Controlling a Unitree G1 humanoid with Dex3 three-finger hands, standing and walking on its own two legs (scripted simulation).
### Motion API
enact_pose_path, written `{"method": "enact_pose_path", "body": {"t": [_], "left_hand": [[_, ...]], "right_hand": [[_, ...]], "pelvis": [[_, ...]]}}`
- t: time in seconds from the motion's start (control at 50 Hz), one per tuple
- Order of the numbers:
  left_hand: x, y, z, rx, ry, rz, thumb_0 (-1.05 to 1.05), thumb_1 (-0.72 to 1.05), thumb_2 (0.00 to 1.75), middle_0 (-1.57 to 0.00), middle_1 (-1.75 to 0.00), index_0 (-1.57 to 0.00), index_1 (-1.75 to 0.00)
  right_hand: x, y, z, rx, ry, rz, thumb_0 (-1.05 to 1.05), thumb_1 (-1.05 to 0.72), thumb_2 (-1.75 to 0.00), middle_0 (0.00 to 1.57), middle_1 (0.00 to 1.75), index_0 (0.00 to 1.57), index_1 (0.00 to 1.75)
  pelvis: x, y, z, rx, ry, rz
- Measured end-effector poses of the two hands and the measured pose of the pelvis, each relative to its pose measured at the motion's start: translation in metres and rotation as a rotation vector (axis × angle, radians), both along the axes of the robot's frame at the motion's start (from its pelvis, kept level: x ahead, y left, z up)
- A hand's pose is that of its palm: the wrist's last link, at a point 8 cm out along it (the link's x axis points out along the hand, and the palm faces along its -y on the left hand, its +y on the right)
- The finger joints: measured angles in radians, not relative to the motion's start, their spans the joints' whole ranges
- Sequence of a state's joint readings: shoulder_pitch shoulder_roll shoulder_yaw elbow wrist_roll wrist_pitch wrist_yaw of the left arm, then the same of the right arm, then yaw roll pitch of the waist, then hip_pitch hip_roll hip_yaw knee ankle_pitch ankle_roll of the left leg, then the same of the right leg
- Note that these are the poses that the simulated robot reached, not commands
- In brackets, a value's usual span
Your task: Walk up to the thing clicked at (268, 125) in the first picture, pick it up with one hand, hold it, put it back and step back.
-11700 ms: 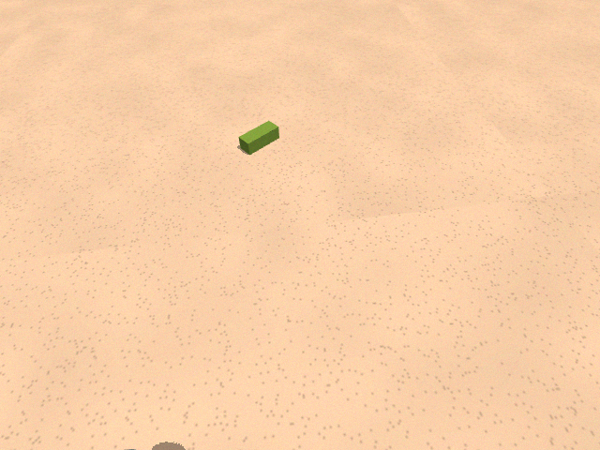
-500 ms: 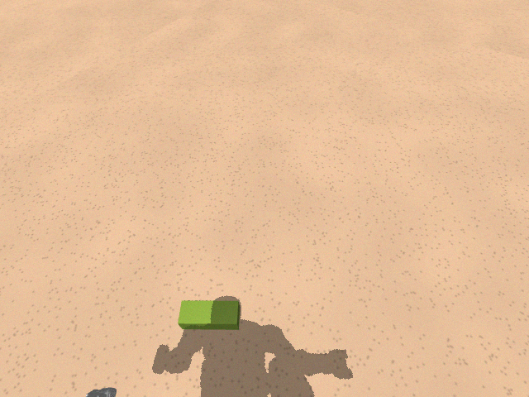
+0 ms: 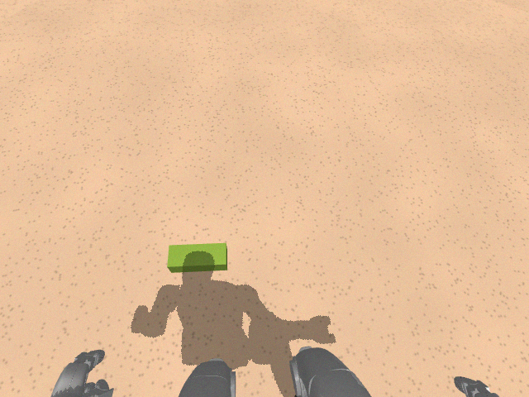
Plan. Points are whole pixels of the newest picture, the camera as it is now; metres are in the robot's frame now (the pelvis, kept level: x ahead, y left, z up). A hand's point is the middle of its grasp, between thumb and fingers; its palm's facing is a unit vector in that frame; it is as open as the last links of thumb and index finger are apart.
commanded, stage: walk up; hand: left
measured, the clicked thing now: (198, 257) +0.53 +0.24 -0.73
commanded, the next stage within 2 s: stand in 1.88 s
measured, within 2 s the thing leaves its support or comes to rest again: neither
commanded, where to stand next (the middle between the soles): +0.15 +0.02 m, yaw +3 degrees
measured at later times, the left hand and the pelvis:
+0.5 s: hand out of the picture +0.00 +0.24 -0.15, palm faces +0.06 -0.92 -0.39, open 7.4 cm; pelvis -0.12 -0.03 -0.01, yaw +4 degrees
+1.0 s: hand out of the picture -0.21 +0.21 -0.14, palm faces +0.04 -0.92 -0.39, open 7.4 cm; pelvis -0.23 -0.06 +0.00, yaw +0 degrees
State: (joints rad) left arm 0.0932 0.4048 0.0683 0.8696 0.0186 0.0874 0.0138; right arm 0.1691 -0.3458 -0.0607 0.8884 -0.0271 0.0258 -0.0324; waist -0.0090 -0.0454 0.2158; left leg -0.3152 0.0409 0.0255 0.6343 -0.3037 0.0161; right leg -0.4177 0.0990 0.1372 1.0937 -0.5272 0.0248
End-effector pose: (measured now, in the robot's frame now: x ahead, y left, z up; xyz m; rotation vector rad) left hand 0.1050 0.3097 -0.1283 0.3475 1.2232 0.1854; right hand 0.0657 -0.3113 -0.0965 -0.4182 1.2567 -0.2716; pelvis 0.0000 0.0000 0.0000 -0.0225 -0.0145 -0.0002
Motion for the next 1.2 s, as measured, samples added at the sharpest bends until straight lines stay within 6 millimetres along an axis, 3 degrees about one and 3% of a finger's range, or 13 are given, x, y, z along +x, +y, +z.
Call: {"method": "enact_pose_path", "body": {"t": [0.14, 0.28, 0.4, 0.5, 0.62, 0.74, 0.86, 0.94, 1.0, 1.08, 1.2], "left_hand": [[-0.033, -0.020, 0.004, 0.035, -0.008, -0.020, 0.01, 0.90, 0.90, -0.20, -0.30, -0.21, -0.30], [-0.070, -0.042, 0.031, 0.043, -0.057, -0.004, 0.01, 0.90, 0.90, -0.20, -0.30, -0.21, -0.30], [-0.087, -0.041, 0.037, 0.056, -0.150, 0.013, 0.01, 0.90, 0.90, -0.20, -0.30, -0.21, -0.30], [-0.114, -0.029, 0.021, 0.031, -0.194, 0.037, 0.01, 0.90, 0.90, -0.20, -0.30, -0.21, -0.30], [-0.167, -0.024, 0.011, 0.004, -0.118, 0.083, 0.01, 0.90, 0.90, -0.20, -0.30, -0.21, -0.30], [-0.231, -0.031, 0.009, -0.007, -0.037, 0.077, 0.01, 0.90, 0.90, -0.20, -0.30, -0.21, -0.30], [-0.288, -0.048, 0.007, 0.019, 0.032, 0.061, 0.01, 0.90, 0.90, -0.20, -0.30, -0.21, -0.30], [-0.318, -0.060, 0.018, 0.028, 0.036, 0.082, 0.01, 0.90, 0.90, -0.20, -0.30, -0.21, -0.30], [-0.327, -0.062, 0.026, 0.036, 0.023, 0.098, 0.01, 0.90, 0.90, -0.20, -0.30, -0.21, -0.30], [-0.323, -0.054, 0.029, 0.040, -0.024, 0.108, 0.01, 0.90, 0.90, -0.20, -0.30, -0.21, -0.30], [-0.305, -0.036, 0.022, 0.027, -0.048, 0.111, 0.01, 0.90, 0.90, -0.20, -0.30, -0.21, -0.30]], "right_hand": [[-0.012, -0.027, -0.021, 0.030, -0.078, 0.012, 0.01, -0.90, -0.89, 0.20, 0.30, 0.21, 0.30], [-0.026, -0.039, -0.019, 0.056, -0.114, 0.016, 0.01, -0.91, -0.89, 0.20, 0.30, 0.20, 0.30], [-0.052, -0.038, -0.018, 0.040, -0.089, 0.085, 0.01, -0.91, -0.89, 0.20, 0.30, 0.20, 0.30], [-0.076, -0.029, -0.018, 0.018, -0.076, 0.134, 0.01, -0.91, -0.89, 0.20, 0.30, 0.20, 0.30], [-0.114, -0.019, 0.001, 0.019, -0.089, 0.140, 0.01, -0.90, -0.89, 0.20, 0.30, 0.21, 0.30], [-0.139, -0.028, 0.016, 0.010, -0.148, 0.123, 0.01, -0.90, -0.89, 0.20, 0.30, 0.21, 0.30], [-0.168, -0.055, 0.003, 0.036, -0.195, 0.098, 0.01, -0.90, -0.89, 0.20, 0.30, 0.21, 0.30], [-0.196, -0.064, -0.006, 0.066, -0.152, 0.052, 0.01, -0.90, -0.89, 0.20, 0.30, 0.20, 0.30], [-0.216, -0.065, -0.012, 0.082, -0.110, 0.039, 0.01, -0.91, -0.89, 0.20, 0.30, 0.20, 0.30], [-0.237, -0.058, -0.018, 0.091, -0.033, 0.054, 0.01, -0.91, -0.89, 0.20, 0.30, 0.20, 0.30], [-0.245, -0.036, -0.016, 0.100, -0.026, 0.056, 0.01, -0.91, -0.89, 0.20, 0.30, 0.20, 0.30]], "pelvis": [[-0.033, -0.022, -0.014, 0.005, -0.012, -0.036], [-0.062, -0.034, -0.001, 0.046, -0.011, -0.016], [-0.092, -0.036, -0.002, 0.043, -0.007, 0.033], [-0.124, -0.029, -0.014, 0.031, -0.017, 0.078], [-0.158, -0.030, -0.005, 0.011, -0.035, 0.062], [-0.190, -0.039, 0.002, -0.006, -0.027, 0.022], [-0.220, -0.056, -0.008, -0.009, -0.044, -0.016], [-0.229, -0.062, -0.003, 0.008, -0.049, -0.018], [-0.234, -0.061, 0.001, 0.015, -0.045, -0.002], [-0.236, -0.055, 0.001, 0.014, -0.037, 0.033], [-0.239, -0.044, 0.000, 0.038, -0.041, 0.041]]}}
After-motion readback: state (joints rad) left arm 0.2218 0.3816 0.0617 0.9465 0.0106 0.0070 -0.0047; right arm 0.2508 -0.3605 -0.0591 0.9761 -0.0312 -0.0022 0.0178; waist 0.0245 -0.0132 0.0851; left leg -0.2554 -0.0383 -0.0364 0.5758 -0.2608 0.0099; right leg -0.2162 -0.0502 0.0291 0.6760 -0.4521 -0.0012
